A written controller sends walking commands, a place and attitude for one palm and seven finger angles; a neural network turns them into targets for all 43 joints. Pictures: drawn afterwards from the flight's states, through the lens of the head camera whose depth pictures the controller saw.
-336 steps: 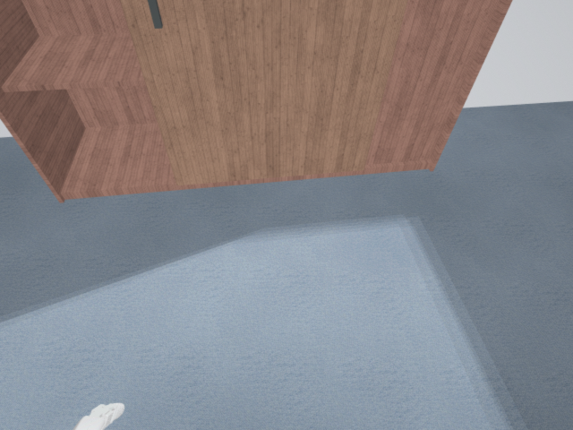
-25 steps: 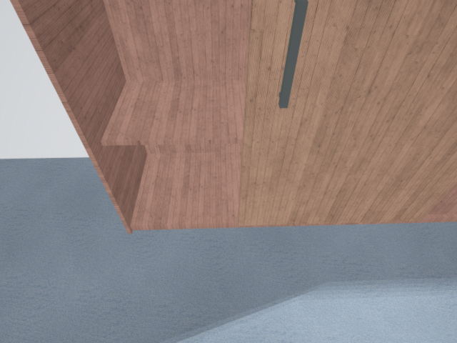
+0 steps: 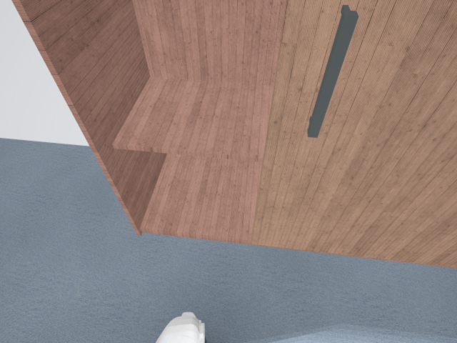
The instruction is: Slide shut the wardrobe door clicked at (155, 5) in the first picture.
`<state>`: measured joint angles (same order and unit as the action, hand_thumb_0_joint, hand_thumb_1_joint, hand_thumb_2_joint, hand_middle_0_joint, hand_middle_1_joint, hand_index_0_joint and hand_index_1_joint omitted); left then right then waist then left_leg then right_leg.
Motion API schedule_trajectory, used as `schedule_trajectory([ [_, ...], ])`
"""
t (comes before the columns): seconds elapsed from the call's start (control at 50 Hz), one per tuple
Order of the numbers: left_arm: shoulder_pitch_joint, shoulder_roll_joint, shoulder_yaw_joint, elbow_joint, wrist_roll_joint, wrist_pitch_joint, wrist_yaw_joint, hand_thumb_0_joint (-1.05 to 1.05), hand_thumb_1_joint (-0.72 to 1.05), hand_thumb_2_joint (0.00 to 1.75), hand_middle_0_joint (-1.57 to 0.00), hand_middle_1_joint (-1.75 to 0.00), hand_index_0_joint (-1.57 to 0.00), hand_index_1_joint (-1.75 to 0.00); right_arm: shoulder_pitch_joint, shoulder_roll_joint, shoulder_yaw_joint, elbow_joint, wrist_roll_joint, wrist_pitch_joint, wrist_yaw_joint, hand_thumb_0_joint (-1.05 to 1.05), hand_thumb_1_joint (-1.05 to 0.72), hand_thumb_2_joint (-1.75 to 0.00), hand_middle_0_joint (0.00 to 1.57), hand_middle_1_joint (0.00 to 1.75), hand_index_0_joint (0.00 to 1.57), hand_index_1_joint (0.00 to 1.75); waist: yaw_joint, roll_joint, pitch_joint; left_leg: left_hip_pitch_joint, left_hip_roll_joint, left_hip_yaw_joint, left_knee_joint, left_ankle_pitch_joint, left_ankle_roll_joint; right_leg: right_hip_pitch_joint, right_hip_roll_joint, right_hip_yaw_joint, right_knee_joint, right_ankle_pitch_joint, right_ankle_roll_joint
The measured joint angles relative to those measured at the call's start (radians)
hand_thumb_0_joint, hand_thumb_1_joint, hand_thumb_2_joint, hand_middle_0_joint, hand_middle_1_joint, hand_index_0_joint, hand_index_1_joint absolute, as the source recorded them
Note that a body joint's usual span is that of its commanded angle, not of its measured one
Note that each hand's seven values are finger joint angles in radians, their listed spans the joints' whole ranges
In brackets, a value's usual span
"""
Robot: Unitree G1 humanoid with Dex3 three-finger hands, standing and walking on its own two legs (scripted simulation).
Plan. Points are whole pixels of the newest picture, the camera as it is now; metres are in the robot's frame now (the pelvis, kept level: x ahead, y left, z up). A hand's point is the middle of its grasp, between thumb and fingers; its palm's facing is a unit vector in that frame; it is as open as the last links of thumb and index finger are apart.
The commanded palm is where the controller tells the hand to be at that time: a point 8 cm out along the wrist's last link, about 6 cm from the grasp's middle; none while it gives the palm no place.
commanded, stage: take the last steps up to it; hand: right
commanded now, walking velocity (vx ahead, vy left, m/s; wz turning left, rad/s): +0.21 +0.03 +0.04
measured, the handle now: (326, 79) +0.61 -0.14 +0.16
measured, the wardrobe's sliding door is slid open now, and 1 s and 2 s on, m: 0.53 0.53 0.53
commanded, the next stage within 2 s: come to a stop and stand still in 0.12 s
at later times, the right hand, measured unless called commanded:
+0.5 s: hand (327, 337) +0.19 -0.18 -0.19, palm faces +0.03 +0.98 -0.21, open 7.3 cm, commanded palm none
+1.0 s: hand out of the picture +0.12 -0.14 -0.16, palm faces -0.02 +0.97 -0.23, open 7.4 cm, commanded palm none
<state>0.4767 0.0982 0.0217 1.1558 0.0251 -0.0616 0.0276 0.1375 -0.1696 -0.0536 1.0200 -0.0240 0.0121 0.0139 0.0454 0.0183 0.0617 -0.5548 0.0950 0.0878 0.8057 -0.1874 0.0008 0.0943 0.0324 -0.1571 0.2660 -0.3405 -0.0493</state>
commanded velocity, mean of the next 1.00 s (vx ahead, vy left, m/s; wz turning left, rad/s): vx -0.04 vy -0.02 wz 0.00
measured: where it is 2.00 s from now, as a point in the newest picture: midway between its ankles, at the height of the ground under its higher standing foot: outside the picture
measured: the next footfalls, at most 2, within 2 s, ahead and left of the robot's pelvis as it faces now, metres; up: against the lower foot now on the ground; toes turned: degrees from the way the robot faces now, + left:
left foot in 0.12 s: +0.19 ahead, +0.13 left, +0.00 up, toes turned +8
right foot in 0.46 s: +0.26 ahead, -0.10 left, +0.00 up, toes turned -2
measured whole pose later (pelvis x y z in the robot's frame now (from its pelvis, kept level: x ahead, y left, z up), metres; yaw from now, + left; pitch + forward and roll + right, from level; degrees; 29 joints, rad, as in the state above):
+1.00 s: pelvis +0.11 +0.04 +0.01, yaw +4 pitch -1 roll -2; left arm 0.25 0.20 0.04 1.05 0.02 0.04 -0.01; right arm 0.31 -0.14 -0.01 1.07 -0.02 0.01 -0.02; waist -0.01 -0.04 0.01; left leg -0.13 0.03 -0.01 0.43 -0.29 0.00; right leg -0.33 -0.02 -0.02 0.65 -0.31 0.02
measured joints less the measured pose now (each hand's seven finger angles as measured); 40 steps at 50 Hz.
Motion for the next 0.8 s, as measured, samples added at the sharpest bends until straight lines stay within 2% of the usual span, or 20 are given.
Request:
schedule_trajectory([
  [0.06, 0.018, -0.002, -0.001, 0.015, 0.004, 0.005, 0.000, 0.00, 0.91, 0.90, -0.20, -0.29, -0.20, -0.30, -0.040, 0.007, 0.005, -0.019, 0.001, -0.012, -0.001, 0.00, -0.91, -0.90, 0.20, 0.30, 0.20, 0.30, 0.020, -0.022, 0.020, 0.055, -0.030, 0.023, -0.107, -0.035, 0.032, 0.019, -0.026, -0.007, 0.045, -0.065, 0.021],
  [0.1, 0.034, -0.005, -0.001, 0.026, -0.001, 0.012, -0.001, 0.00, 0.91, 0.90, -0.20, -0.29, -0.20, -0.30, -0.051, 0.007, 0.010, -0.031, -0.001, -0.035, -0.002, 0.00, -0.91, -0.90, 0.20, 0.30, 0.20, 0.30, 0.021, -0.031, 0.026, 0.128, -0.057, 0.045, -0.199, 0.000, 0.054, 0.002, -0.052, -0.008, 0.152, -0.128, 0.034],
  [0.12, 0.039, -0.011, -0.001, 0.032, -0.007, 0.016, -0.004, 0.00, 0.91, 0.90, -0.20, -0.29, -0.20, -0.30, -0.052, 0.003, 0.010, -0.037, -0.003, -0.052, -0.004, 0.00, -0.91, -0.90, 0.20, 0.30, 0.20, 0.30, 0.016, -0.021, 0.024, 0.151, -0.055, 0.045, -0.221, 0.069, 0.068, -0.043, -0.059, -0.007, 0.276, -0.154, 0.036],
  [0.18, -0.004, 0.000, 0.007, 0.027, -0.019, 0.036, -0.008, 0.01, 0.91, 0.90, -0.20, -0.29, -0.20, -0.30, -0.041, 0.016, 0.014, -0.037, 0.007, -0.075, -0.013, 0.00, -0.91, -0.90, 0.20, 0.30, 0.20, 0.30, 0.004, -0.040, 0.039, 0.175, -0.076, 0.059, -0.168, -0.029, 0.071, -0.263, -0.073, 0.081, 0.782, -0.182, 0.028],
  [0.2, -0.026, 0.007, 0.012, 0.018, -0.017, 0.043, -0.009, 0.01, 0.91, 0.90, -0.20, -0.29, -0.20, -0.30, -0.029, 0.021, 0.016, -0.033, 0.009, -0.072, -0.016, 0.00, -0.91, -0.90, 0.20, 0.30, 0.20, 0.30, 0.000, -0.046, 0.035, 0.196, -0.084, 0.061, -0.186, -0.049, 0.069, -0.330, -0.078, 0.097, 0.879, -0.155, 0.024],
  [0.24, -0.075, 0.025, 0.017, -0.011, -0.009, 0.052, -0.011, 0.01, 0.91, 0.90, -0.20, -0.29, -0.20, -0.30, 0.003, 0.032, 0.017, -0.016, 0.008, -0.064, -0.026, 0.00, -0.91, -0.90, 0.20, 0.30, 0.20, 0.30, -0.003, -0.055, 0.022, 0.239, -0.097, 0.063, -0.246, -0.043, 0.059, -0.439, -0.098, 0.112, 0.941, -0.095, 0.025],
  [0.28, -0.126, 0.037, 0.017, -0.046, -0.006, 0.052, -0.008, 0.01, 0.91, 0.90, -0.20, -0.29, -0.20, -0.30, 0.028, 0.027, -0.001, -0.005, 0.012, -0.064, -0.047, -0.01, -0.94, -0.90, 0.20, 0.30, 0.20, 0.30, -0.007, -0.056, 0.010, 0.274, -0.104, 0.060, -0.303, -0.026, 0.058, -0.506, -0.116, 0.117, 0.862, -0.069, 0.042],
  [0.32, -0.177, 0.045, 0.014, -0.076, -0.008, 0.050, -0.004, 0.01, 0.91, 0.90, -0.20, -0.29, -0.20, -0.30, 0.045, 0.014, 0.004, 0.011, 0.004, -0.055, -0.050, -0.02, -0.95, -0.90, 0.20, 0.30, 0.20, 0.30, -0.016, -0.053, 0.001, 0.298, -0.105, 0.052, -0.337, -0.021, 0.057, -0.530, -0.124, 0.117, 0.712, -0.045, 0.061],
  [0.4, -0.261, 0.079, 0.019, -0.106, -0.013, 0.064, 0.007, 0.01, 0.94, 0.90, -0.20, -0.29, -0.20, -0.30, 0.068, 0.009, 0.015, 0.031, 0.001, -0.027, -0.049, -0.01, -0.94, -0.90, 0.20, 0.30, 0.20, 0.30, -0.044, -0.055, 0.004, 0.327, -0.102, 0.035, -0.325, -0.051, 0.038, -0.507, -0.110, 0.124, 0.469, 0.023, 0.085],
  [0.44, -0.288, 0.092, 0.024, -0.121, -0.014, 0.073, 0.002, 0.01, 0.94, 0.90, -0.20, -0.29, -0.20, -0.30, 0.080, 0.006, 0.013, 0.029, 0.002, -0.010, -0.049, -0.01, -0.93, -0.90, 0.20, 0.30, 0.20, 0.30, -0.055, -0.050, 0.011, 0.332, -0.097, 0.029, -0.281, -0.087, 0.025, -0.468, -0.099, 0.117, 0.371, 0.097, 0.088],
  [0.46, -0.298, 0.096, 0.025, -0.128, -0.013, 0.075, 0.000, 0.01, 0.94, 0.90, -0.20, -0.29, -0.20, -0.30, 0.087, 0.004, 0.011, 0.027, 0.003, -0.001, -0.049, -0.01, -0.93, -0.90, 0.20, 0.30, 0.20, 0.30, -0.059, -0.048, 0.015, 0.330, -0.096, 0.027, -0.251, -0.109, 0.018, -0.446, -0.097, 0.112, 0.331, 0.164, 0.076],
  [0.5, -0.322, 0.087, 0.025, -0.141, -0.010, 0.078, -0.001, 0.01, 0.94, 0.90, -0.20, -0.29, -0.20, -0.30, 0.084, -0.013, 0.008, 0.022, 0.008, 0.019, -0.052, 0.00, -0.92, -0.90, 0.20, 0.30, 0.20, 0.30, -0.071, -0.010, 0.029, 0.309, -0.074, 0.008, -0.172, -0.169, 0.005, -0.433, -0.077, 0.091, 0.337, 0.138, 0.040],
  [0.54, -0.345, 0.077, 0.016, -0.160, -0.006, 0.077, 0.002, 0.01, 0.93, 0.90, -0.20, -0.29, -0.20, -0.30, 0.074, -0.027, 0.005, 0.013, 0.011, 0.035, -0.057, 0.00, -0.92, -0.90, 0.20, 0.30, 0.20, 0.30, -0.078, 0.007, 0.041, 0.246, -0.089, -0.037, 0.008, -0.313, -0.005, -0.431, -0.072, 0.081, 0.325, 0.121, 0.022],
  [0.6, -0.380, 0.066, 0.009, -0.186, -0.001, 0.084, 0.008, 0.01, 0.92, 0.90, -0.20, -0.29, -0.20, -0.30, 0.057, -0.042, -0.005, -0.005, 0.012, 0.042, -0.057, 0.00, -0.92, -0.90, 0.20, 0.30, 0.20, 0.30, -0.078, 0.008, 0.058, 0.161, -0.120, -0.083, 0.256, -0.355, -0.018, -0.435, -0.077, 0.082, 0.283, 0.153, 0.019],
  [0.64, -0.398, 0.060, 0.008, -0.198, -0.001, 0.088, 0.008, 0.00, 0.92, 0.90, -0.20, -0.29, -0.20, -0.30, 0.052, -0.051, -0.009, -0.018, 0.012, 0.045, -0.052, 0.00, -0.92, -0.90, 0.20, 0.30, 0.20, 0.30, -0.077, 0.008, 0.063, 0.141, -0.121, -0.095, 0.312, -0.339, -0.030, -0.439, -0.081, 0.082, 0.258, 0.177, 0.021],
  [0.68, -0.409, 0.058, 0.009, -0.205, -0.002, 0.090, 0.007, 0.00, 0.91, 0.90, -0.20, -0.29, -0.20, -0.30, 0.048, -0.057, -0.011, -0.028, 0.011, 0.051, -0.048, 0.00, -0.91, -0.90, 0.20, 0.30, 0.20, 0.30, -0.074, 0.003, 0.063, 0.148, -0.112, -0.100, 0.296, -0.328, -0.038, -0.445, -0.085, 0.082, 0.240, 0.196, 0.025],
  [0.72, -0.412, 0.060, 0.013, -0.210, -0.002, 0.093, 0.005, 0.00, 0.91, 0.90, -0.20, -0.29, -0.20, -0.30, 0.047, -0.058, -0.010, -0.036, 0.010, 0.056, -0.044, 0.00, -0.91, -0.90, 0.20, 0.30, 0.20, 0.30, -0.070, -0.008, 0.058, 0.178, -0.098, -0.097, 0.216, -0.333, -0.036, -0.453, -0.090, 0.085, 0.231, 0.210, 0.030],
  [0.8, -0.391, 0.070, 0.022, -0.203, 0.000, 0.101, -0.009, 0.00, 0.91, 0.90, -0.20, -0.29, -0.21, -0.30, 0.059, -0.050, 0.002, -0.037, 0.007, 0.042, -0.039, 0.00, -0.91, -0.90, 0.20, 0.30, 0.20, 0.30, -0.057, -0.032, 0.031, 0.298, -0.069, -0.074, -0.081, -0.276, -0.018, -0.475, -0.093, 0.093, 0.231, 0.231, 0.047],
])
